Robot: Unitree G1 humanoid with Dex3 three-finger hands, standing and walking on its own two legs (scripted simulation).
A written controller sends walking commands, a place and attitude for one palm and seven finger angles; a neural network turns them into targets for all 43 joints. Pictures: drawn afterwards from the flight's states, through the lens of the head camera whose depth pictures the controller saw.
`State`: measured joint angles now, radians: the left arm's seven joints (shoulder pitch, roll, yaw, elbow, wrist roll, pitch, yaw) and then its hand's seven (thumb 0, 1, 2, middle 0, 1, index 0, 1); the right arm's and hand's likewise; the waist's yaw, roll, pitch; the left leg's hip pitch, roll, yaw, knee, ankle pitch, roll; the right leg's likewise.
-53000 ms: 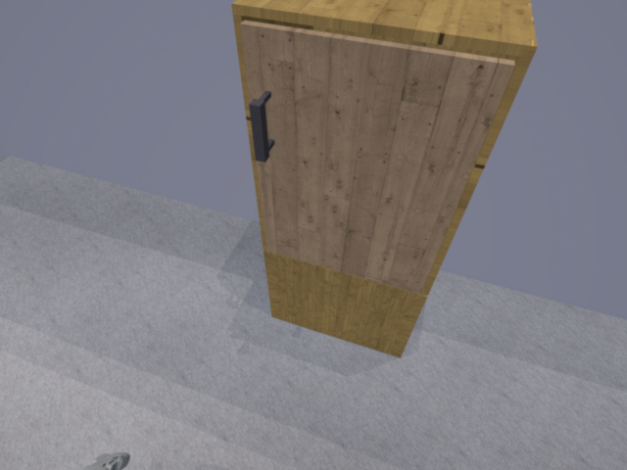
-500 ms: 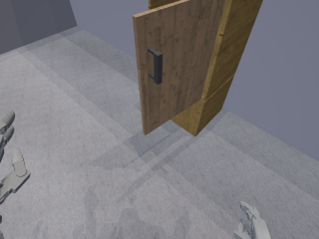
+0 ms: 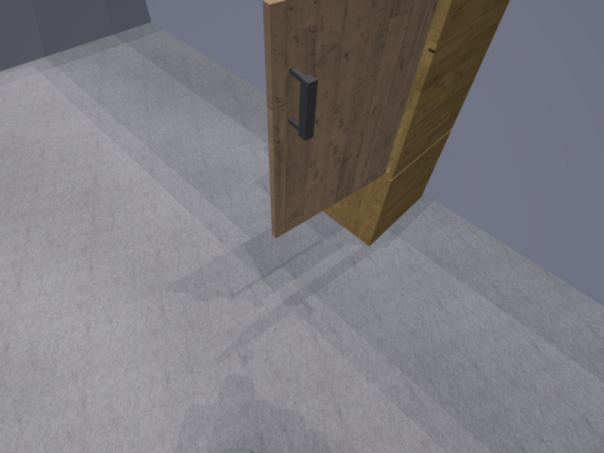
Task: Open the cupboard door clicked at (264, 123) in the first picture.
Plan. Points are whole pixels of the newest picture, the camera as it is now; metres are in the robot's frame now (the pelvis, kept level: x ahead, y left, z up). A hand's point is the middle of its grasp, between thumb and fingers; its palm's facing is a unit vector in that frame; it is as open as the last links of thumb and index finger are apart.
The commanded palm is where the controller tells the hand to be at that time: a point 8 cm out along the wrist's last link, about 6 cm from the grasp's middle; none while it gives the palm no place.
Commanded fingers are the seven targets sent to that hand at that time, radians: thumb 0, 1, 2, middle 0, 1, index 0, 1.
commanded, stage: let the arm hang, fingers relaxed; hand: left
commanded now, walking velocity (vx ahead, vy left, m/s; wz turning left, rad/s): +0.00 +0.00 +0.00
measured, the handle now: (300, 104) +0.67 +0.05 +0.07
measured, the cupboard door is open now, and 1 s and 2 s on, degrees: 82 82 82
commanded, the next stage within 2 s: look to check the result in 0.68 s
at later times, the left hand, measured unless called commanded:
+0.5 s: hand out of the picture +0.10 +0.24 -0.14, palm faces -0.01 -0.94 -0.34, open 7.4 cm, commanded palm none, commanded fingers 0.00 0.90 0.90 -0.20 -0.30 -0.20 -0.30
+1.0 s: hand out of the picture +0.12 +0.23 -0.14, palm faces -0.04 -0.94 -0.35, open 7.4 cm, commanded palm none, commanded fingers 0.00 0.90 0.90 -0.20 -0.30 -0.20 -0.30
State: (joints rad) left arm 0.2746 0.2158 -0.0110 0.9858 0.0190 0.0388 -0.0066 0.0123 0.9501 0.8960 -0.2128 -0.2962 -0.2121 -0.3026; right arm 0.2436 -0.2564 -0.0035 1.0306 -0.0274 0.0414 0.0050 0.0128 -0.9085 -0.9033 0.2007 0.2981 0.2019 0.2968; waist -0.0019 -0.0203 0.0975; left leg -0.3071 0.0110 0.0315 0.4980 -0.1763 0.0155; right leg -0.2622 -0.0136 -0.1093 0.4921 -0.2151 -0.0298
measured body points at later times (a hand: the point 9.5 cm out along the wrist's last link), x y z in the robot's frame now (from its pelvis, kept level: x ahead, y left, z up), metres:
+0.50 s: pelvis +0.02 +0.00 +0.01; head +0.03 -0.02 +0.46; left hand +0.10 +0.28 -0.12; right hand +0.08 -0.27 -0.15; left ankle +0.06 +0.11 -0.74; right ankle +0.03 -0.10 -0.74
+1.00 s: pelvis +0.05 -0.02 +0.01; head +0.07 -0.03 +0.46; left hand +0.12 +0.28 -0.12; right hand +0.11 -0.30 -0.14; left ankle +0.06 +0.11 -0.74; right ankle +0.03 -0.10 -0.74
